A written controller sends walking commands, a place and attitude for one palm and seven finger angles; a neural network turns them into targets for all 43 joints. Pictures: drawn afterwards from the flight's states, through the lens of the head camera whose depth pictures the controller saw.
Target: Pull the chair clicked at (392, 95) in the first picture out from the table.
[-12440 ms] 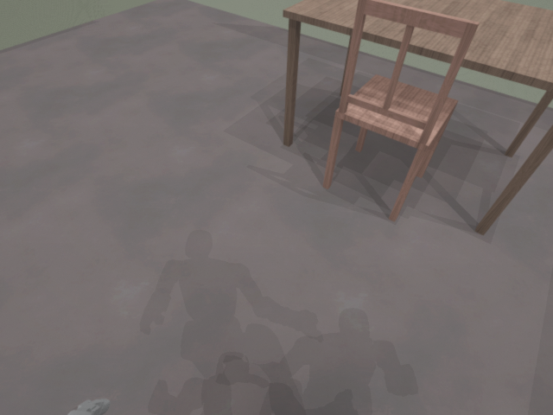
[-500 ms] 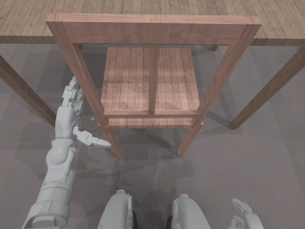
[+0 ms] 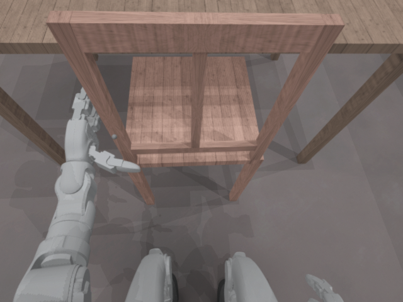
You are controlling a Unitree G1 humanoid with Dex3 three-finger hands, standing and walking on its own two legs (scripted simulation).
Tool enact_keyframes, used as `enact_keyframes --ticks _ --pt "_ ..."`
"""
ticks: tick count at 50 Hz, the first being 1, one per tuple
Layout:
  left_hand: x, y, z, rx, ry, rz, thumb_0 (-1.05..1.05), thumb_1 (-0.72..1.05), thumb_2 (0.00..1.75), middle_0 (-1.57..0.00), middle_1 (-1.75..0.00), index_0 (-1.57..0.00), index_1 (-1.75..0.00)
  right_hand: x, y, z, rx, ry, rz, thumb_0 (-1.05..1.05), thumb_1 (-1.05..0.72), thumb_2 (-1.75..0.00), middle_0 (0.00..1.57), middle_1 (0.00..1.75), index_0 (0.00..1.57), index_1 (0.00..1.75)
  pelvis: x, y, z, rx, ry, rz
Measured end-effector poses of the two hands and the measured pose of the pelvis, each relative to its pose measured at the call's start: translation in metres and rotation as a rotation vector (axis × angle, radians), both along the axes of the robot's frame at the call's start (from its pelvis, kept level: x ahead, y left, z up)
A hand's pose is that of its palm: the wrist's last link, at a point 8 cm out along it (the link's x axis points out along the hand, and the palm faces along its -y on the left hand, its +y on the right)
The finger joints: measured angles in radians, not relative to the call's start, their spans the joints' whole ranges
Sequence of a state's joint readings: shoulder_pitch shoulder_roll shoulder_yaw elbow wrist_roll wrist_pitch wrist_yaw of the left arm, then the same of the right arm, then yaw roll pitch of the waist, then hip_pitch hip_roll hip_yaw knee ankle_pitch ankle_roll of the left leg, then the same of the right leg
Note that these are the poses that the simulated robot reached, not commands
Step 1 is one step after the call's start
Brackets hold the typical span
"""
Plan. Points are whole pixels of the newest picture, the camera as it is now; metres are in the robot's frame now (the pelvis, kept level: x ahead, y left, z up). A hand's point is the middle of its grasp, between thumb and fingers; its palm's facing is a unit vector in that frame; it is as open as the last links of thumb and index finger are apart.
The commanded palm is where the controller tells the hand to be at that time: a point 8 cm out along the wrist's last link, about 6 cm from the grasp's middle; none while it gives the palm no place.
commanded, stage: push the fingers through the gap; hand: left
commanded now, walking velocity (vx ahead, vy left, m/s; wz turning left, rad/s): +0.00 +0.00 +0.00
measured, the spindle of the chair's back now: (196, 109) +0.48 +0.01 +0.04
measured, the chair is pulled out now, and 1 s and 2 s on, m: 0.00 0.00 0.02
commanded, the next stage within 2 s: hook a spindle and tug to test in 0.48 s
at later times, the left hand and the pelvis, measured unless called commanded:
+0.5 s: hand (115, 132) +0.44 +0.17 +0.02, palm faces +0.04 -1.00 -0.03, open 16.9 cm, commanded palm +0.41 +0.21 +0.02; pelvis +0.00 +0.00 +0.00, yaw +0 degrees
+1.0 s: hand (118, 131) +0.44 +0.16 +0.02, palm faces +0.06 -1.00 -0.03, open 14.8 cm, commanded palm +0.41 +0.21 +0.02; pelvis +0.00 +0.00 +0.00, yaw +0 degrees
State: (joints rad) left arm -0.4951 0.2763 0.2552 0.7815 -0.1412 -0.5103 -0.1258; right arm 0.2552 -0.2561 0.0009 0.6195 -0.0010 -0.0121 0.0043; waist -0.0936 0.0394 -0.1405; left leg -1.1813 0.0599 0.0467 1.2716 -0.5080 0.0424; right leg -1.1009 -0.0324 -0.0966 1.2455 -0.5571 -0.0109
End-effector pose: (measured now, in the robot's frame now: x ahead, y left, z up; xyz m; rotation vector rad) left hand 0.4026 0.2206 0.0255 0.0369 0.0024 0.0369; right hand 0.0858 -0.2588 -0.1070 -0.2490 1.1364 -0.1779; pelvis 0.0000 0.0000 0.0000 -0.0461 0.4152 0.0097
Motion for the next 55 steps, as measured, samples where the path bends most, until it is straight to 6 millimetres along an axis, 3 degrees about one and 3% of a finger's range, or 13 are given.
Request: enact_keyframes --ticks 11,19,34,40,48,55 --pt "0.013 -0.005 0.001 -0.006 -0.01 -0.004 -0.02 -0.5 0.3 -0.06 -0.08 -0.06 -0.08 -0.012 0.001 -0.001 -0.003 0.035 -0.011 0.01 -0.91 -0.9 0.2 0.3 0.2 0.3 -0.002 0.003 -0.001 -0.004 0.006 -0.002" --pt "0.011 -0.001 -0.002 -0.003 -0.006 0.005 -0.02 -0.49 0.3 -0.06 -0.08 -0.06 -0.08 -0.017 0.002 0.0 -0.001 0.049 -0.023 0.01 -0.91 -0.9 0.2 0.3 0.2 0.3 -0.002 0.004 -0.001 -0.005 0.006 -0.007" --pt "0.012 -0.007 0.002 -0.007 -0.015 -0.003 -0.02 -0.5 0.3 -0.07 -0.11 -0.07 -0.11 -0.01 0.003 0.0 0.003 0.045 -0.019 0.01 -0.91 -0.9 0.2 0.3 0.2 0.3 0.0 0.004 0.001 -0.004 0.005 -0.005" --pt "0.008 -0.008 0.001 -0.003 -0.01 0.004 -0.02 -0.5 0.3 -0.13 -0.29 -0.13 -0.29 -0.005 0.003 0.001 0.007 0.032 -0.014 0.01 -0.91 -0.9 0.2 0.3 0.2 0.3 0.0 0.003 0.001 -0.003 0.002 -0.004" --pt "0.008 -0.009 0.001 -0.008 -0.012 0.023 -0.02 -0.48 0.31 -0.25 -0.67 -0.23 -0.67 -0.002 0.002 -0.001 0.006 0.03 -0.008 0.01 -0.91 -0.9 0.2 0.3 0.2 0.3 0.0 0.001 0.0 -0.002 0.003 -0.001" --pt "0.012 -0.006 0.0 0.0 -0.013 0.026 -0.01 -0.28 0.39 -0.37 -1.04 -0.34 -1.04 -0.005 -0.001 -0.002 0.002 0.044 -0.007 0.01 -0.91 -0.9 0.2 0.3 0.2 0.3 -0.001 -0.001 -0.001 -0.003 0.006 0.002"
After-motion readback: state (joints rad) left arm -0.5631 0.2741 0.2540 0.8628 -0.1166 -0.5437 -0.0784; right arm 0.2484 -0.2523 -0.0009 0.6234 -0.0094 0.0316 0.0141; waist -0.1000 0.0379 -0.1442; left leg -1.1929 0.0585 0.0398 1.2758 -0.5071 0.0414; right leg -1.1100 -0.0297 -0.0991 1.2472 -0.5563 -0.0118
